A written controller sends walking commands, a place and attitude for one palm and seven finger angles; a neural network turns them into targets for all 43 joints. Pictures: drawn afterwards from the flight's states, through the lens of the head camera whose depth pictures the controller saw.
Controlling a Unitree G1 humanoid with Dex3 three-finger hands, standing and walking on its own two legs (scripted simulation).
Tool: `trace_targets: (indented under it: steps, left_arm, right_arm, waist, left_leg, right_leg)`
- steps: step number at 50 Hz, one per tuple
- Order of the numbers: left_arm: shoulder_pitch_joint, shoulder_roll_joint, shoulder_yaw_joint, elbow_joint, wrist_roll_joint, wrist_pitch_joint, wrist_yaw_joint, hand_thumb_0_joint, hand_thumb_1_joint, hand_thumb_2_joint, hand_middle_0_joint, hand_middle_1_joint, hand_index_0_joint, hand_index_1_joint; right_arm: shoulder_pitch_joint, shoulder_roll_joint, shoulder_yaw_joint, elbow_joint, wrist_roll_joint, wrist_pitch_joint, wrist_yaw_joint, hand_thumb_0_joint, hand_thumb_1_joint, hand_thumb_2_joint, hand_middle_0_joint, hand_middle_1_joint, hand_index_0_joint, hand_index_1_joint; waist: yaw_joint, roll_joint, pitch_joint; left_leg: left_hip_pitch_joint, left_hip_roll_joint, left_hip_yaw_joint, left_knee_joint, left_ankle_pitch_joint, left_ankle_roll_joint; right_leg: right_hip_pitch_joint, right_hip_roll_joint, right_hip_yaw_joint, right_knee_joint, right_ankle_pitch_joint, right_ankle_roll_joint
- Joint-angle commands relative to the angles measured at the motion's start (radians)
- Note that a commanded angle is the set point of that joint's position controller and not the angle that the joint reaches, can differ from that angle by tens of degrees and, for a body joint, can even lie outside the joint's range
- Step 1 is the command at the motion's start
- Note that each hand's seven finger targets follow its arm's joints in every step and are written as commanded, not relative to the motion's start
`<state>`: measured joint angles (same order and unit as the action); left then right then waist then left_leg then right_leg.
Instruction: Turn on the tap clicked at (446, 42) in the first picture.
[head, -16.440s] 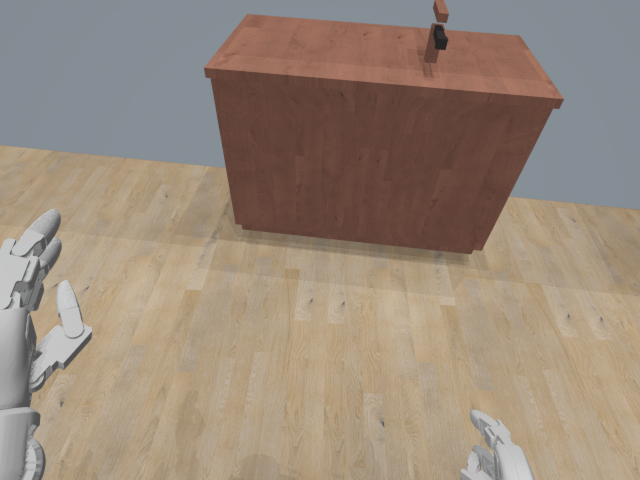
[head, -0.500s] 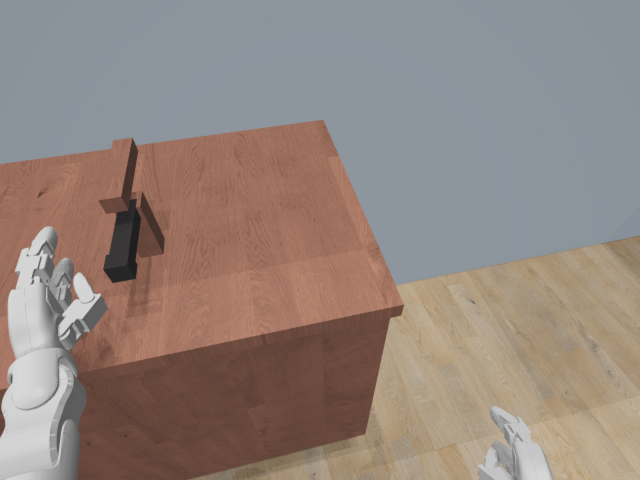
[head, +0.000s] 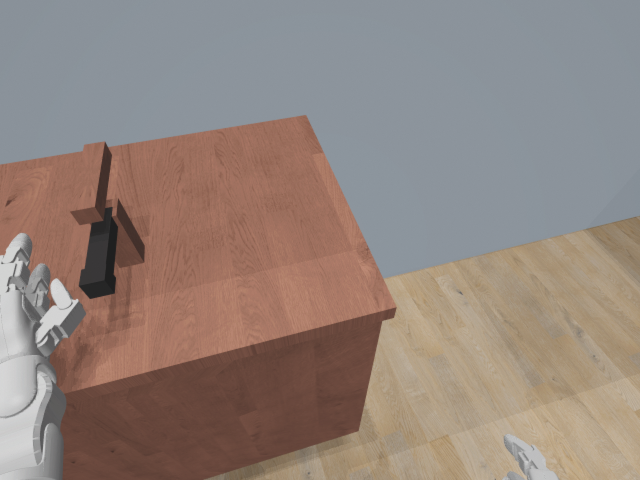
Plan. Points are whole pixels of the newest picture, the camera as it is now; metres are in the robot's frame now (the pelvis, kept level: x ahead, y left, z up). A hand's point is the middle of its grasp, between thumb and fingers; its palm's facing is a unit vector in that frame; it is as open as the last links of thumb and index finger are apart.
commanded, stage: reach beside the lever's end, fingers flat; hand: left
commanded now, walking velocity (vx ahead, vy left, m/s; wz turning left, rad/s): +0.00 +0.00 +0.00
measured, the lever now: (98, 281) +0.31 +0.29 +0.10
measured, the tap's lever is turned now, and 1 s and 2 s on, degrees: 0 4 25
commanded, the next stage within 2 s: push the lever round in 0.30 s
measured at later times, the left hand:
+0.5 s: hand (69, 311) +0.27 +0.31 +0.09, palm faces +0.52 -0.85 -0.09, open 7.8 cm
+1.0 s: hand (97, 304) +0.29 +0.29 +0.09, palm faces +0.54 -0.84 -0.10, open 7.8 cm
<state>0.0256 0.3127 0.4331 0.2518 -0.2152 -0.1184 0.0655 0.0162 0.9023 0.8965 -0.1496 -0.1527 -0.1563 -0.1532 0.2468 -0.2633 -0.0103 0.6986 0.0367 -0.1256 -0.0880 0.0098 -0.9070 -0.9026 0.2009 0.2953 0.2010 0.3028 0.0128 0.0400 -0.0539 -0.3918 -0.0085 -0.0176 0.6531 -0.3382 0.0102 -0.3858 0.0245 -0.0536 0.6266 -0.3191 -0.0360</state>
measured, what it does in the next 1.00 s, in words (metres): stands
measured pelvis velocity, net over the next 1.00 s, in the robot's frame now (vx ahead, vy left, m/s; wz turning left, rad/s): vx -0.01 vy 0.00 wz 0.01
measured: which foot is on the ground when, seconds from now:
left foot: down 0.00-1.00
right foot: down 0.00-1.00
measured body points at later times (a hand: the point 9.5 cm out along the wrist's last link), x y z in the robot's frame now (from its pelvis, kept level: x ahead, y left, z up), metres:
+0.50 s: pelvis -0.01 +0.01 +0.00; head +0.00 +0.00 +0.45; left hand +0.24 +0.35 +0.10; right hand +0.17 -0.23 -0.09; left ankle +0.00 +0.11 -0.72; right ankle +0.00 -0.10 -0.72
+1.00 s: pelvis -0.01 +0.00 +0.00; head +0.00 -0.02 +0.45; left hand +0.25 +0.33 +0.10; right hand +0.15 -0.25 -0.10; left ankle +0.00 +0.11 -0.72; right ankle +0.00 -0.10 -0.72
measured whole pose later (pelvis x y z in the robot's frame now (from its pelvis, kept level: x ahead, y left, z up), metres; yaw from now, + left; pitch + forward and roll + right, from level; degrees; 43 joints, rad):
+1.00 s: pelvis -0.01 +0.00 +0.00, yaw +1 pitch +4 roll -1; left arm -0.03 0.27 0.36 0.25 -0.19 -0.09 0.15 0.01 0.91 0.90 -0.15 -0.15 -0.16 -0.15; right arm 0.21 -0.25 0.01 0.70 0.03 -0.11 -0.09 0.01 -0.91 -0.90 0.20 0.30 0.20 0.30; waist 0.02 0.04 -0.05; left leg -0.40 -0.01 -0.03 0.66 -0.33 0.01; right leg -0.39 0.02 -0.07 0.64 -0.32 -0.04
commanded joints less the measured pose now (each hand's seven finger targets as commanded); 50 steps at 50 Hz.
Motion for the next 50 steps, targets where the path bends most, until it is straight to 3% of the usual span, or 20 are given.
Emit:
trace_targets:
  steps: [1, 8, 10, 12, 13, 14, 17, 18, 22, 23, 24, 27, 33, 34, 37, 41, 43, 46, 48, 50]
  left_arm:
    - [-0.096, 0.282, 0.134, -0.274, -0.004, -0.089, 0.033, 0.000, 0.900, 0.900, -0.150, -0.150, -0.150, -0.150]
    - [-0.224, 0.235, 0.064, -0.313, -0.001, -0.097, 0.007, 0.000, 0.900, 0.900, -0.150, -0.150, -0.150, -0.150]
    - [-0.259, 0.238, 0.054, -0.268, -0.010, -0.088, -0.009, 0.000, 0.900, 0.900, -0.150, -0.150, -0.150, -0.150]
    - [-0.251, 0.244, 0.059, -0.238, -0.018, -0.074, -0.026, 0.000, 0.900, 0.900, -0.150, -0.150, -0.150, -0.150]
    - [-0.264, 0.253, 0.061, -0.235, -0.010, -0.070, -0.027, 0.000, 0.900, 0.900, -0.150, -0.150, -0.150, -0.150]
    - [-0.279, 0.236, 0.045, -0.235, -0.014, -0.066, -0.031, 0.000, 0.900, 0.900, -0.150, -0.150, -0.150, -0.150]
    - [-0.269, 0.237, 0.040, -0.256, -0.010, -0.061, -0.025, 0.000, 0.900, 0.900, -0.150, -0.150, -0.150, -0.150]
    - [-0.253, 0.261, 0.069, -0.255, 0.000, -0.061, -0.011, 0.000, 0.900, 0.900, -0.150, -0.150, -0.150, -0.150]
    - [-0.201, 0.227, 0.054, -0.242, 0.000, -0.052, 0.015, 0.000, 0.900, 0.900, -0.150, -0.150, -0.150, -0.150]
    - [-0.210, 0.250, 0.076, -0.241, 0.008, -0.052, 0.027, 0.000, 0.900, 0.900, -0.150, -0.150, -0.150, -0.150]
    - [-0.220, 0.207, 0.035, -0.236, 0.008, -0.046, 0.030, 0.000, 0.900, 0.900, -0.150, -0.150, -0.150, -0.150]
    - [-0.241, 0.201, 0.021, -0.245, 0.006, -0.038, 0.041, 0.000, 0.900, 0.900, -0.150, -0.150, -0.150, -0.150]
    - [-0.346, 0.246, 0.031, -0.262, 0.040, -0.065, 0.074, 0.000, 0.900, 0.900, -0.150, -0.150, -0.150, -0.150]
    - [-0.367, 0.212, -0.003, -0.280, 0.041, -0.076, 0.076, 0.000, 0.900, 0.900, -0.150, -0.150, -0.150, -0.150]
    - [-0.310, 0.210, 0.004, -0.274, 0.036, -0.090, 0.079, 0.000, 0.900, 0.900, -0.150, -0.150, -0.150, -0.150]
    - [-0.291, 0.177, -0.020, -0.212, 0.028, -0.068, 0.078, 0.000, 0.900, 0.900, -0.150, -0.150, -0.150, -0.150]
    - [-0.279, 0.207, 0.013, -0.207, 0.026, -0.053, 0.083, 0.000, 0.900, 0.900, -0.150, -0.150, -0.150, -0.150]
    - [-0.257, 0.197, 0.010, -0.213, 0.024, -0.045, 0.087, 0.000, 0.900, 0.900, -0.150, -0.150, -0.150, -0.150]
    - [-0.303, 0.214, 0.016, -0.226, 0.038, -0.052, 0.097, 0.000, 0.900, 0.900, -0.150, -0.150, -0.150, -0.150]
    - [-0.280, 0.171, -0.019, -0.254, 0.042, -0.066, 0.099, 0.000, 0.900, 0.900, -0.150, -0.150, -0.150, -0.150]
  right_arm:
    - [-0.095, -0.128, -0.045, -0.148, 0.003, -0.050, -0.003, 0.000, -0.900, -0.900, 0.200, 0.300, 0.200, 0.300]
    - [-0.119, -0.124, -0.033, -0.118, 0.005, -0.064, -0.023, 0.000, -0.900, -0.900, 0.200, 0.300, 0.200, 0.300]
    - [-0.117, -0.132, -0.031, -0.111, 0.006, -0.070, -0.031, 0.000, -0.900, -0.900, 0.200, 0.300, 0.200, 0.300]
    - [-0.123, -0.135, -0.031, -0.113, 0.009, -0.071, -0.037, 0.000, -0.900, -0.900, 0.200, 0.300, 0.200, 0.300]
    - [-0.127, -0.131, -0.026, -0.109, 0.010, -0.070, -0.041, 0.000, -0.900, -0.900, 0.200, 0.300, 0.200, 0.300]
    - [-0.123, -0.132, -0.026, -0.115, 0.009, -0.071, -0.040, 0.000, -0.900, -0.900, 0.200, 0.300, 0.200, 0.300]
    - [-0.128, -0.127, -0.026, -0.129, 0.007, -0.075, -0.036, 0.000, -0.900, -0.900, 0.200, 0.300, 0.200, 0.300]
    - [-0.129, -0.123, -0.025, -0.126, 0.007, -0.073, -0.035, 0.000, -0.900, -0.900, 0.200, 0.300, 0.200, 0.300]
    - [-0.127, -0.122, -0.024, -0.142, 0.002, -0.066, -0.020, 0.000, -0.900, -0.900, 0.200, 0.300, 0.200, 0.300]
    - [-0.133, -0.118, -0.022, -0.138, 0.007, -0.061, -0.021, 0.000, -0.900, -0.900, 0.200, 0.300, 0.200, 0.300]
    - [-0.129, -0.118, -0.019, -0.144, 0.006, -0.060, -0.017, 0.000, -0.900, -0.900, 0.200, 0.300, 0.200, 0.300]
    - [-0.138, -0.124, -0.021, -0.151, 0.006, -0.060, -0.018, 0.000, -0.900, -0.900, 0.200, 0.300, 0.200, 0.300]
    - [-0.142, -0.123, -0.015, -0.130, 0.000, -0.053, -0.026, 0.000, -0.900, -0.900, 0.200, 0.300, 0.200, 0.300]
    - [-0.138, -0.121, -0.016, -0.133, -0.003, -0.056, -0.023, 0.000, -0.900, -0.900, 0.200, 0.300, 0.200, 0.300]
    - [-0.130, -0.122, -0.023, -0.130, -0.007, -0.061, -0.017, 0.000, -0.900, -0.900, 0.200, 0.300, 0.200, 0.300]
    - [-0.127, -0.124, -0.023, -0.130, -0.001, -0.052, -0.015, 0.000, -0.900, -0.900, 0.200, 0.300, 0.200, 0.300]
    - [-0.132, -0.123, -0.022, -0.129, 0.003, -0.046, -0.019, 0.000, -0.900, -0.900, 0.200, 0.300, 0.200, 0.300]
    - [-0.128, -0.123, -0.026, -0.142, 0.002, -0.041, -0.016, 0.000, -0.900, -0.900, 0.200, 0.300, 0.200, 0.300]
    - [-0.135, -0.118, -0.023, -0.132, 0.003, -0.036, -0.017, 0.000, -0.900, -0.900, 0.200, 0.300, 0.200, 0.300]
    - [-0.126, -0.115, -0.025, -0.141, -0.003, -0.040, -0.009, 0.000, -0.900, -0.900, 0.200, 0.300, 0.200, 0.300]
  waist:
    - [0.039, 0.017, -0.215]
    - [-0.005, 0.063, -0.146]
    - [-0.017, 0.021, -0.152]
    - [-0.011, -0.001, -0.162]
    - [-0.005, 0.038, -0.159]
    - [-0.012, 0.013, -0.182]
    - [0.007, 0.051, -0.222]
    - [0.018, 0.070, -0.217]
    - [0.024, 0.023, -0.205]
    - [0.027, 0.051, -0.181]
    - [0.018, 0.022, -0.170]
    - [0.011, 0.002, -0.162]
    - [-0.002, 0.058, -0.161]
    - [-0.011, 0.054, -0.187]
    - [0.005, 0.064, -0.235]
    - [-0.001, -0.002, -0.203]
    - [0.011, 0.010, -0.188]
    - [0.015, -0.036, -0.207]
    - [0.005, 0.000, -0.172]
    - [0.008, 0.011, -0.201]
  left_leg:
    - [0.060, -0.005, -0.016, -0.077, 0.352, 0.008]
    - [0.083, -0.005, -0.028, -0.080, 0.258, 0.005]
    - [0.073, -0.008, -0.032, -0.080, 0.212, 0.012]
    - [0.066, -0.011, -0.033, -0.082, 0.198, 0.014]
    - [0.072, -0.011, -0.032, -0.083, 0.198, 0.012]
    - [0.079, -0.012, -0.037, -0.084, 0.200, 0.010]
    - [0.094, -0.012, -0.038, -0.083, 0.232, 0.001]
    - [0.097, -0.009, -0.043, -0.085, 0.242, -0.004]
    - [0.072, -0.008, -0.045, -0.088, 0.254, -0.010]
    - [0.068, -0.006, -0.044, -0.091, 0.244, -0.011]
    - [0.058, -0.008, -0.044, -0.096, 0.223, -0.009]
    - [0.048, -0.007, -0.041, -0.097, 0.182, -0.001]
    - [0.049, -0.009, -0.043, -0.094, 0.131, 0.008]
    - [0.061, -0.010, -0.045, -0.093, 0.137, 0.007]
    - [0.074, -0.010, -0.041, -0.083, 0.183, 0.002]
    - [0.045, -0.009, -0.035, -0.086, 0.177, 0.006]
    - [0.032, -0.011, -0.029, -0.089, 0.168, 0.010]
    - [0.030, -0.013, -0.020, -0.087, 0.186, 0.017]
    - [0.034, -0.011, -0.019, -0.085, 0.176, 0.017]
    - [0.054, -0.010, -0.018, -0.081, 0.211, 0.014]
  right_leg:
    - [0.149, -0.015, 0.016, -0.058, 0.332, 0.013]
    - [0.070, -0.014, 0.014, -0.076, 0.219, 0.007]
    - [0.060, -0.013, 0.017, -0.082, 0.187, 0.009]
    - [0.066, -0.015, 0.016, -0.087, 0.177, 0.010]
    - [0.066, -0.017, 0.017, -0.086, 0.175, 0.007]
    - [0.065, -0.017, 0.014, -0.083, 0.177, 0.009]
    - [0.085, -0.017, 0.013, -0.074, 0.199, 0.007]
    - [0.088, -0.015, 0.010, -0.073, 0.199, 0.004]
    - [0.091, -0.014, 0.003, -0.068, 0.209, 0.007]
    - [0.087, -0.013, 0.006, -0.072, 0.196, 0.004]
    - [0.080, -0.015, 0.004, -0.074, 0.182, 0.007]
    - [0.070, -0.014, 0.009, -0.085, 0.150, 0.010]
    - [0.056, -0.014, 0.022, -0.090, 0.099, 0.006]
    - [0.060, -0.015, 0.020, -0.084, 0.106, 0.007]
    - [0.089, -0.013, 0.021, -0.075, 0.152, 0.003]
    - [0.093, -0.014, 0.020, -0.082, 0.168, 0.009]
    - [0.106, -0.018, 0.026, -0.090, 0.165, 0.009]
    - [0.127, -0.019, 0.031, -0.092, 0.192, 0.015]
    - [0.106, -0.020, 0.034, -0.097, 0.182, 0.014]
    - [0.115, -0.017, 0.030, -0.084, 0.217, 0.012]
